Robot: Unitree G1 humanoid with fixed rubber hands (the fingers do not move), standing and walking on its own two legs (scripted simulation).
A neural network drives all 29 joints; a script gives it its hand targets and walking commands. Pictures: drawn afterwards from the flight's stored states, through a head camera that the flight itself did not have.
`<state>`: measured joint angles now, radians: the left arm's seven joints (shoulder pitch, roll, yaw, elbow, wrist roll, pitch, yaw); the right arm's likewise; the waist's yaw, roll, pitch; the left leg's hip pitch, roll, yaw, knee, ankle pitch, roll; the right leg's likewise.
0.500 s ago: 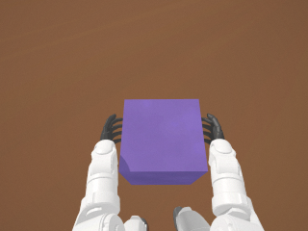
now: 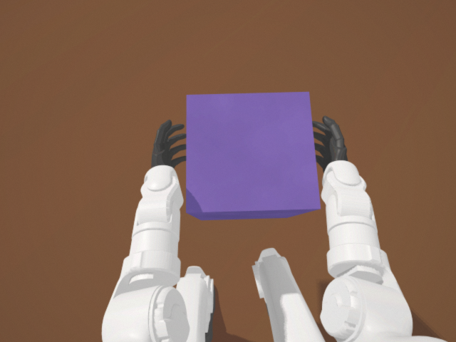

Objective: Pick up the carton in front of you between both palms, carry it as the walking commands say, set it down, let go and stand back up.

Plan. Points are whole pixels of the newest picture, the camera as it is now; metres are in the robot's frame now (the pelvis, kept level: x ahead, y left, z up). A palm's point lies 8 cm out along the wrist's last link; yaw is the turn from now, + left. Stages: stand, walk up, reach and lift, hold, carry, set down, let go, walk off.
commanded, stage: set down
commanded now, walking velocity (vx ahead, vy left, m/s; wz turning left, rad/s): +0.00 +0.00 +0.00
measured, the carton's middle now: (245, 167) +0.43 -0.07 -0.16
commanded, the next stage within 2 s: none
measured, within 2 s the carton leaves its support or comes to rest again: neither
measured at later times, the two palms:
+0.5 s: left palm (191, 168) +0.47 +0.05 -0.23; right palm (317, 174) +0.41 -0.25 -0.24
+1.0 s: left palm (204, 172) +0.50 +0.03 -0.37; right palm (308, 182) +0.42 -0.26 -0.37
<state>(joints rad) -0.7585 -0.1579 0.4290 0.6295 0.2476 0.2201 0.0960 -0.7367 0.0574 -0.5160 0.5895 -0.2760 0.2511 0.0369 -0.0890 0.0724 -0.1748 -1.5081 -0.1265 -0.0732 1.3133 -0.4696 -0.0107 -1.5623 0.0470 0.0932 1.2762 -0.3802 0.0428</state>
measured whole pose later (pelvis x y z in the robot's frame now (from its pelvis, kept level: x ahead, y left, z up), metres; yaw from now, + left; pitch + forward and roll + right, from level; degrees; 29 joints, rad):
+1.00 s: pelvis -0.05 -0.01 -0.22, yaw +3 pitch +43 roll +0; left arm -1.39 0.13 0.18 1.00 0.07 0.22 0.18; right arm -1.17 -0.14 -0.52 0.76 -0.10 0.25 -0.05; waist -0.17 0.07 0.17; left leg -2.25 -0.24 -0.07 2.07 -0.58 -0.09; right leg -2.29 0.06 0.06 2.02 -0.48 0.07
